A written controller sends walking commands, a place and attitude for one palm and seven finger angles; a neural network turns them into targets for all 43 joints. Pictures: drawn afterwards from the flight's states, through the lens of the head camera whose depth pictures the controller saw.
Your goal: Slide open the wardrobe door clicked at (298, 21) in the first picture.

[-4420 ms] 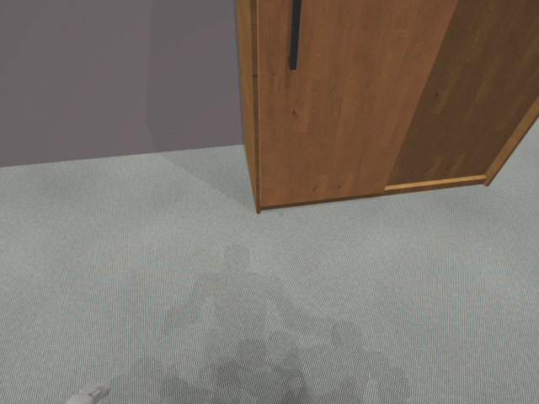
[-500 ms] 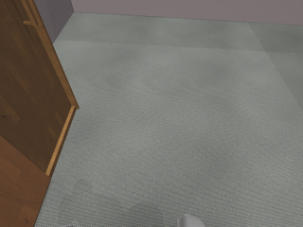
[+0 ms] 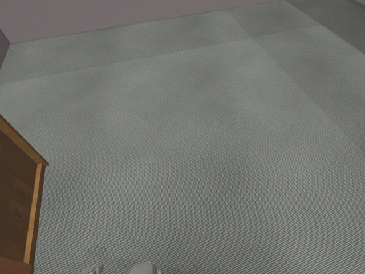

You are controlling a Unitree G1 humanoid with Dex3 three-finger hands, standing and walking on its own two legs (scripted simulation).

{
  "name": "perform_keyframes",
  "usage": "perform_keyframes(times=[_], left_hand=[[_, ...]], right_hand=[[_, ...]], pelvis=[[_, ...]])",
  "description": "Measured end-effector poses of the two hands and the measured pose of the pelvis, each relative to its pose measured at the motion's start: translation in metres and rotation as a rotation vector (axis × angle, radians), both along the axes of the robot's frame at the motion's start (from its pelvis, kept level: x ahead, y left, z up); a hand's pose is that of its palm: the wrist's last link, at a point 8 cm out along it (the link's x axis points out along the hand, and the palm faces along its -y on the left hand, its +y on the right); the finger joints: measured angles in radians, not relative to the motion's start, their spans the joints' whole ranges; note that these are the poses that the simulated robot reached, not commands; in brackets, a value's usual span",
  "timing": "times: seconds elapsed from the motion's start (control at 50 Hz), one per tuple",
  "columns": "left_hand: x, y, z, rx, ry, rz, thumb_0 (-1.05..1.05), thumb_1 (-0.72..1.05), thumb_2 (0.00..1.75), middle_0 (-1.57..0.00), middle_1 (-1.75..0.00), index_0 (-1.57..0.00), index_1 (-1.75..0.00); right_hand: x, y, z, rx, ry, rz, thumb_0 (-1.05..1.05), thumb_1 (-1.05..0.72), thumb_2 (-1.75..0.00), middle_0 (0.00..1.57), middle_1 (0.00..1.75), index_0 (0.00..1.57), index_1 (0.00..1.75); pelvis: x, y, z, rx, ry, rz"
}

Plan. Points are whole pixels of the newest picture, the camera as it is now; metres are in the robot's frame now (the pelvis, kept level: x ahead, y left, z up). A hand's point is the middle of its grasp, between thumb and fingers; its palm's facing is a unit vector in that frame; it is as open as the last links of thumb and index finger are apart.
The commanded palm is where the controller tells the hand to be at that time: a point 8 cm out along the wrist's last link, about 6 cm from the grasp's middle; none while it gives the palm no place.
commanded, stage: walk to a spot facing it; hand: left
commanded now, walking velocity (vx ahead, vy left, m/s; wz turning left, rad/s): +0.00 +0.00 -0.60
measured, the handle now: out of the picture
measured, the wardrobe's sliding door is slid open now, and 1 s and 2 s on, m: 0.00 0.00 0.00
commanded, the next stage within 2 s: turn to face it in 1.08 s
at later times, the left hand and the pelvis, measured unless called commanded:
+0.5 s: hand out of the picture +0.09 +0.22 -0.16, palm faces -0.26 -0.94 -0.23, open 7.4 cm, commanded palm none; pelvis -0.03 +0.03 +0.00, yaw -19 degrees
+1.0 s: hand out of the picture +0.11 +0.12 -0.16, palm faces -0.44 -0.87 -0.20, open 7.4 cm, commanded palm none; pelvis +0.04 -0.04 +0.01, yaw -32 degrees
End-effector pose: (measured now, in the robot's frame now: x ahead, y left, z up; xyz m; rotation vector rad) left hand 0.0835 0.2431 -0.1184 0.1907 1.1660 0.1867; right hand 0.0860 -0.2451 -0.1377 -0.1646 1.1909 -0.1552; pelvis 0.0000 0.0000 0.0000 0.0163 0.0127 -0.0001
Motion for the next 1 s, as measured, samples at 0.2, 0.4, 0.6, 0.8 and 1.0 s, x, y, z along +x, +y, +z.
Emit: perform_keyframes(times=[0.2,0.4,0.6,0.8,1.0], left_hand=[[-0.016,0.04,-0.029,-0.048,0.085,-0.056,0.0,0.91,0.9,-0.2,-0.3,-0.2,-0.3],[-0.009,0.051,-0.017,-0.023,0.158,-0.173,0.0,0.91,0.9,-0.2,-0.3,-0.19,-0.3],[0.055,-0.025,-0.009,0.034,0.044,-0.409,0.0,0.91,0.9,-0.19,-0.3,-0.19,-0.3],[0.061,-0.075,0.012,0.026,0.02,-0.487,0.0,0.91,0.9,-0.2,-0.3,-0.2,-0.3],[0.049,-0.075,-0.008,-0.001,0.201,-0.473,0.0,0.91,0.9,-0.2,-0.3,-0.2,-0.3]], right_hand=[[-0.021,0.026,0.025,-0.086,-0.087,-0.061,0.0,-0.9,-0.9,0.2,0.3,0.2,0.3],[-0.092,0.032,0.028,-0.074,-0.015,-0.226,0.01,-0.9,-0.9,0.2,0.3,0.21,0.3],[-0.193,0.01,-0.019,0.022,0.107,-0.442,0.01,-0.9,-0.9,0.2,0.3,0.21,0.3],[-0.191,-0.027,-0.002,0.033,0.073,-0.516,0.01,-0.91,-0.9,0.2,0.3,0.2,0.3],[-0.106,-0.052,0.011,-0.008,-0.034,-0.519,0.01,-0.91,-0.9,0.2,0.3,0.2,0.3]], pelvis=[[-0.017,0.036,-0.005,-0.022,-0.002,-0.121],[-0.021,0.043,0.006,-0.044,-0.003,-0.254],[-0.035,0.008,-0.013,-0.017,-0.001,-0.402],[-0.017,-0.025,0.007,0.008,-0.013,-0.493],[0.036,-0.037,0.005,-0.028,-0.009,-0.556]])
